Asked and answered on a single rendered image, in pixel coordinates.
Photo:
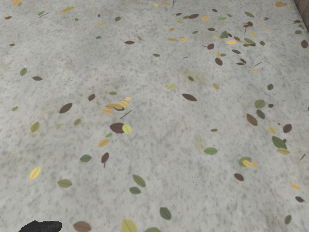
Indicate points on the left robot hand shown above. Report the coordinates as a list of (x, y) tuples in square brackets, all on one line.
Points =
[(44, 226)]

